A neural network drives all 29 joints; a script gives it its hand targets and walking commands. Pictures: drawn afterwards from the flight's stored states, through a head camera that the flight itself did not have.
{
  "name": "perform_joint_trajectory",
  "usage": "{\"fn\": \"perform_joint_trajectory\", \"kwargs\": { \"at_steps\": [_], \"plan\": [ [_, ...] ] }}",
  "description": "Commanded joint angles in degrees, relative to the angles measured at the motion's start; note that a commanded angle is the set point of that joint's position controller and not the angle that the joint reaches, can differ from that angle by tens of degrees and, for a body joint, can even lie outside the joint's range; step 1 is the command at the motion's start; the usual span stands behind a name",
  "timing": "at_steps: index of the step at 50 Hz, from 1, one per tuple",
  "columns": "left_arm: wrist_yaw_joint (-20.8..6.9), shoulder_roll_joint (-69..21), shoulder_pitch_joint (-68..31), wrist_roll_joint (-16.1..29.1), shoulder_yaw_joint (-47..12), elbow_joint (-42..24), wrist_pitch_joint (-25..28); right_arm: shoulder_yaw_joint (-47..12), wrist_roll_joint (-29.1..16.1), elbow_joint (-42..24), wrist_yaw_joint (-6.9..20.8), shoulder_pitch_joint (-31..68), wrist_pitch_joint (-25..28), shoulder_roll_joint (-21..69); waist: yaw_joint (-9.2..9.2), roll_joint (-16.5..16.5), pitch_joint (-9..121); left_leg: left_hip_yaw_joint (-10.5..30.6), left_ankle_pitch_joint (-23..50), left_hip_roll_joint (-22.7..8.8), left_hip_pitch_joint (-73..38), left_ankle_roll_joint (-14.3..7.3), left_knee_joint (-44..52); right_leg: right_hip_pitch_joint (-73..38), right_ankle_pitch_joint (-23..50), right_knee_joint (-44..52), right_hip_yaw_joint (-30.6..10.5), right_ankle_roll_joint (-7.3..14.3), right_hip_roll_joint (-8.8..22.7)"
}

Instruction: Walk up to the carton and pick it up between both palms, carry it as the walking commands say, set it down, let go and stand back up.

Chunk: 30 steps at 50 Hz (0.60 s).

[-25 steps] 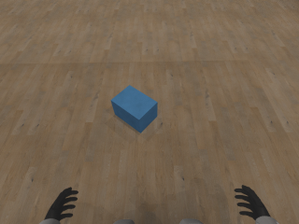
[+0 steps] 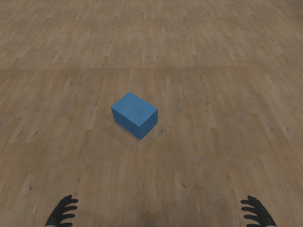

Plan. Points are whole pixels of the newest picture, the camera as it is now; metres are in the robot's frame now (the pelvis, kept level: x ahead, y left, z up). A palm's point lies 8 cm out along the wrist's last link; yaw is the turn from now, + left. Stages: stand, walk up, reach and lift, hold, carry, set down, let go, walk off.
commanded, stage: stand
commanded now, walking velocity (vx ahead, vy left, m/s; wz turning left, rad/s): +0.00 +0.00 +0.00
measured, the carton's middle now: (135, 115) +0.95 +0.15 -0.68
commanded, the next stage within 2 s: walk up in 1.74 s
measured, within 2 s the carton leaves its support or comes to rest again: neither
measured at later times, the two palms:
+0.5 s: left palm out of the picture +0.10 +0.30 -0.09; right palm out of the picture +0.11 -0.28 -0.10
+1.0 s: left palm out of the picture +0.07 +0.30 -0.10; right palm out of the picture +0.08 -0.29 -0.10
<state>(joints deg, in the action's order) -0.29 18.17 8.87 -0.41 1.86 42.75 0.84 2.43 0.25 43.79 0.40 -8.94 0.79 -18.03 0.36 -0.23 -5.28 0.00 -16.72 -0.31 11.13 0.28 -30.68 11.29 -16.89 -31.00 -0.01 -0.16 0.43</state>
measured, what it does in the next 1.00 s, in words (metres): stands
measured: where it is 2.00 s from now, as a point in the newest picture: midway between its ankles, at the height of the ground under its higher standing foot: outside the picture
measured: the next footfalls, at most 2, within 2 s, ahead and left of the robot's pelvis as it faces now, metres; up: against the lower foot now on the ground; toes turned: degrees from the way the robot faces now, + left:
none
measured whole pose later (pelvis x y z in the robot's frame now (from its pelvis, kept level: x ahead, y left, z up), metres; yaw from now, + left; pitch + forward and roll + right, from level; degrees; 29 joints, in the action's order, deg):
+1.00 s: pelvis -0.01 +0.00 +0.01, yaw +0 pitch -3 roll +0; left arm 0.6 19.0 8.2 0.1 1.6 58.9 1.5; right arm 1.8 -0.3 58.3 -0.7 -8.0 1.2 -19.1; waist -0.3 -0.7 -3.9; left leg -0.1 -10.2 -0.2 6.3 0.3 -19.4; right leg 6.7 -10.6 -20.2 -0.1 -0.3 0.6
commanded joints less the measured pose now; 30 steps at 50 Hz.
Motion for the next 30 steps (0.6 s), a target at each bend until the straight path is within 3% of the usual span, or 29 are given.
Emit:
{"fn": "perform_joint_trajectory", "kwargs": {
  "at_steps": [1, 3, 4, 5, 7, 15, 26, 29, 30],
  "plan": [
    [0.52, 9.52, -3.2, 0.24, 2.84, -3.57, 1.78, 2.56, -0.09, -3.21, -0.77, 2.61, 1.79, -10.02, 0.08, 0.45, 7.86, 4.53, 12.33, -5.61, -2.92, -2.11, 4.6, -1.9, 13.03, 6.0, -4.66, 2.21, 5.75],
    [0.68, 10.26, -3.37, 0.19, 2.86, -2.86, 1.81, 2.58, -0.22, -2.66, -0.75, 2.47, 1.73, -10.65, 0.04, -0.55, 7.02, 4.63, 13.3, -5.54, -2.79, -2.1, 5.48, -1.72, 12.25, 6.22, -5.03, 2.12, 5.95],
    [0.69, 10.53, -2.84, 0.43, 2.7, -1.99, 1.89, 2.43, -0.06, -2.08, -0.74, 3.27, 1.51, -10.25, -0.34, 0.64, 7.82, 5.0, 13.35, -5.95, -2.73, -2.28, 6.04, -3.11, 12.78, 6.5, -4.88, 1.99, 6.05],
    [0.77, 9.99, -2.97, 0.38, 2.67, -1.7, 1.78, 2.34, -0.14, -1.97, -0.71, 2.9, 1.56, -10.2, -0.11, -0.94, 7.42, 4.71, 13.24, -5.66, -2.9, -2.1, 6.03, -2.86, 13.03, 6.61, -4.67, 1.92, 6.0],
    [0.71, 10.26, -2.29, 0.4, 2.66, -0.71, 1.59, 2.08, -0.32, -0.84, -0.75, 2.71, 1.6, -10.25, -0.62, 0.69, 8.28, 5.11, 14.42, -6.06, -3.25, -2.08, 6.57, -4.44, 13.46, 6.94, -4.32, 1.84, 5.88],
    [0.99, 11.42, -3.37, 0.18, 2.38, 3.22, 1.47, 1.99, -0.29, 2.62, -0.9, 2.53, 1.6, -11.43, -0.44, -0.82, 6.61, 4.61, 15.93, -6.33, -4.01, -1.68, 8.94, -4.43, 14.13, 8.86, -4.68, 1.95, 6.61],
    [1.27, 11.94, -3.49, 0.46, 2.02, 8.46, 1.4, 1.75, -0.53, 7.15, -1.22, 3.11, 1.55, -11.23, -0.53, 0.89, 5.76, 5.41, 12.85, -6.72, -5.61, -1.56, 12.5, -3.91, 10.88, 12.11, -4.76, 1.43, 6.73],
    [1.11, 11.54, -2.47, 0.69, 1.84, 10.0, 1.68, 1.72, -0.6, 7.94, -1.07, 3.97, 1.74, -11.39, -0.93, -1.04, 5.96, 5.08, 12.23, -6.75, -5.3, -1.64, 12.88, -4.78, 10.79, 12.69, -4.56, 1.19, 6.67],
    [1.16, 11.9, -2.99, 0.59, 1.96, 10.21, 1.63, 1.35, -0.61, 8.22, -1.15, 3.42, 1.7, -10.48, -0.85, 0.43, 6.26, 5.34, 12.6, -6.77, -5.65, -1.42, 13.05, -4.95, 10.72, 12.89, -4.55, 1.31, 6.79]
  ]
}}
